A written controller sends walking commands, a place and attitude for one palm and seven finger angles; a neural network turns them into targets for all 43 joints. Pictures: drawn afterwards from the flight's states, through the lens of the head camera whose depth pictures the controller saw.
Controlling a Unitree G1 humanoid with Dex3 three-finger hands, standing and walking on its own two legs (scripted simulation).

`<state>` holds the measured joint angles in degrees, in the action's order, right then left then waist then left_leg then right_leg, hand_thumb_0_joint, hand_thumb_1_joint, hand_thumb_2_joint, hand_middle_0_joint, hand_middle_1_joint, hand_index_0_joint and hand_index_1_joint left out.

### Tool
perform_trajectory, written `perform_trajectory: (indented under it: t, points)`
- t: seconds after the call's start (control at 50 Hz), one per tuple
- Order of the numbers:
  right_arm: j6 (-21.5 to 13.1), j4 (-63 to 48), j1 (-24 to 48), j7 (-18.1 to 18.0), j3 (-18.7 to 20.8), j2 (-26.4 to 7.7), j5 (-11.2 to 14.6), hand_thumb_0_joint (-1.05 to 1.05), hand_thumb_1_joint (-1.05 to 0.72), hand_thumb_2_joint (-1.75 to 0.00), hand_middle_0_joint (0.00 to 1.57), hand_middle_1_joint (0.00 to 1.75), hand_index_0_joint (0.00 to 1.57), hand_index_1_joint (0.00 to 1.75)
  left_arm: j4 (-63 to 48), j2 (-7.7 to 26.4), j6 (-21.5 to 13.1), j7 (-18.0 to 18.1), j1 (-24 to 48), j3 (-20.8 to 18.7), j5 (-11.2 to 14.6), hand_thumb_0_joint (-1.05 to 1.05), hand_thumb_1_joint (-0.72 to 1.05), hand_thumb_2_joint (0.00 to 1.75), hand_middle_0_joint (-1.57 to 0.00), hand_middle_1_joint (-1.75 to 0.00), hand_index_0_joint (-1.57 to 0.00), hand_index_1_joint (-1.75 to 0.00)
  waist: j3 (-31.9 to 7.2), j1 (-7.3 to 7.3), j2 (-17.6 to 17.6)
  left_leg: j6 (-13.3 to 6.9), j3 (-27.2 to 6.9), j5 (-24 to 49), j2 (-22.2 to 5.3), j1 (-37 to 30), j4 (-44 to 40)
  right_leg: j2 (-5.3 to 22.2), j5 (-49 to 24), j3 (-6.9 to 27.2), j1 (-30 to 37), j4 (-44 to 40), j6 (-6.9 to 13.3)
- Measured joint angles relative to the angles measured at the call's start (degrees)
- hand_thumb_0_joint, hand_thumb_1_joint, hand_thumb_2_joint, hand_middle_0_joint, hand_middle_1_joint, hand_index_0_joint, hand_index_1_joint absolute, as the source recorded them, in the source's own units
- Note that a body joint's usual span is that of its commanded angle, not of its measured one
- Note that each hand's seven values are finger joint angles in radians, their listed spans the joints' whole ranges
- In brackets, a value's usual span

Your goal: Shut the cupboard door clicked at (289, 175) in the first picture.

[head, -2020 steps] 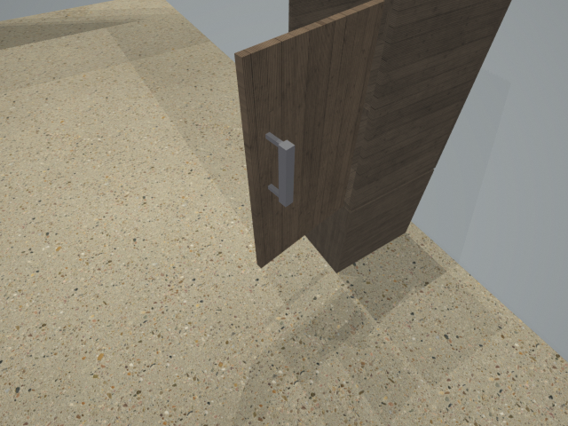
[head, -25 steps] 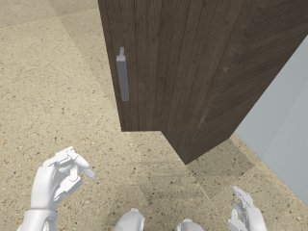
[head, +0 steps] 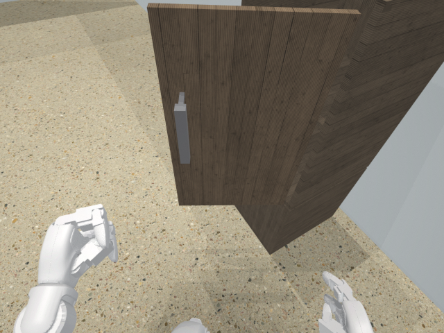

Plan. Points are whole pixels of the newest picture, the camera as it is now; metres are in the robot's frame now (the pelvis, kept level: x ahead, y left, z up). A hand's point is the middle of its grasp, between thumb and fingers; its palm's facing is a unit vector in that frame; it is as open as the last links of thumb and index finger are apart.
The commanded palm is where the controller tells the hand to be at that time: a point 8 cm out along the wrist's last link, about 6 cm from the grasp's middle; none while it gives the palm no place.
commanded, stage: raise the hand and make a fist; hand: left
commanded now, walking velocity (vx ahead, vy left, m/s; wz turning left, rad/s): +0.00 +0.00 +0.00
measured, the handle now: (183, 129) +0.50 +0.13 +0.07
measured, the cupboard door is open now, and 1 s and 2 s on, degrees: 61 61 61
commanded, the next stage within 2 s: bring the fist close to the handle in 0.36 s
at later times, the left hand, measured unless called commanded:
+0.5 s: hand (149, 252) +0.23 +0.14 +0.07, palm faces +0.08 -1.00 -0.03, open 3.1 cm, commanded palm +0.21 +0.20 +0.08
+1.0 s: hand (169, 204) +0.31 +0.12 +0.08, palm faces +0.07 -1.00 +0.00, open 3.1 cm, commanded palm +0.29 +0.17 +0.08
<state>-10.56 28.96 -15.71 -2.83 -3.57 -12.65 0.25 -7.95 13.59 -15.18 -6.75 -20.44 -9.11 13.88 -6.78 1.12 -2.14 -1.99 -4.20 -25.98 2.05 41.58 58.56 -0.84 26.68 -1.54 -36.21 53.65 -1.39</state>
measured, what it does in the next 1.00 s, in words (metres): stands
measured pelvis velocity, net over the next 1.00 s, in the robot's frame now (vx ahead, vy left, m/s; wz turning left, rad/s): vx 0.01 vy -0.03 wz -0.02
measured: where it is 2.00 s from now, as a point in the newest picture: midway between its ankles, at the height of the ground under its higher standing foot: outside the picture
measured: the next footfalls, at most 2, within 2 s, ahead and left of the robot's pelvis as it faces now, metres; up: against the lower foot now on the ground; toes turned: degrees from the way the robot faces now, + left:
none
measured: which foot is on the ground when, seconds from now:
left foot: down 0.00-1.00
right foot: down 0.00-1.00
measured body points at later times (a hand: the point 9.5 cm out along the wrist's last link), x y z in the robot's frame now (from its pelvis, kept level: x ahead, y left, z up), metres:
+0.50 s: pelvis +0.01 -0.04 +0.00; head +0.04 -0.05 +0.45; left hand +0.22 +0.19 +0.07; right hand +0.18 -0.27 -0.08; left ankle +0.03 +0.09 -0.68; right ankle +0.00 -0.15 -0.68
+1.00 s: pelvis +0.01 -0.03 +0.00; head +0.05 -0.03 +0.45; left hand +0.30 +0.18 +0.08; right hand +0.17 -0.26 -0.09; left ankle +0.03 +0.09 -0.68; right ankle +0.00 -0.15 -0.68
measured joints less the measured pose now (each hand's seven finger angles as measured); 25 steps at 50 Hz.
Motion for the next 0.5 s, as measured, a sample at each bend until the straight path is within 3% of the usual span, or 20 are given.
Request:
perform_trajectory:
  t: [0.16, 0.34, 0.5]
  points:
    - [0.3, 0.4, -0.9, -0.4, 0.8, -0.9, 0.5, 0.02, -0.90, -0.90, 0.21, 0.30, 0.20, 0.30, 3.5, -1.0, 2.2, -1.7, -0.3, 0.9, 0.6, 0.01, 0.91, 0.90, -1.30, -1.50, -1.29, -1.50, 0.1, -0.58, -0.2, 1.0, 0.2, 0.6, -0.4, -1.2, -1.7, -0.3, 0.1, 0.3, 0.2, 0.0, 0.9]
    - [0.0, 1.1, 0.0, -0.2, 1.9, -1.5, 0.3, 0.02, -0.90, -0.90, 0.21, 0.30, 0.20, 0.30, 3.1, -1.6, -2.7, -0.9, -0.1, 0.1, 1.0, 0.01, 0.90, 0.90, -1.30, -1.50, -1.29, -1.50, -0.3, -0.19, 0.0, 2.5, -0.5, -0.1, -1.1, 0.0, -0.5, -1.0, 1.4, -0.4, -1.5, 2.5, 2.3]
    - [0.7, 0.3, 0.4, -0.7, 2.0, -1.5, 0.8, 0.02, -0.90, -0.90, 0.21, 0.30, 0.20, 0.30, 4.4, -2.0, 0.2, -2.7, -1.0, 1.5, 1.2, 0.01, 0.90, 0.90, -1.30, -1.50, -1.30, -1.50, -0.6, 0.07, -0.2, 3.1, -0.3, -0.1, -1.3, -0.5, -1.2, -1.2, 1.7, -0.2, -1.6, 2.7, 2.8]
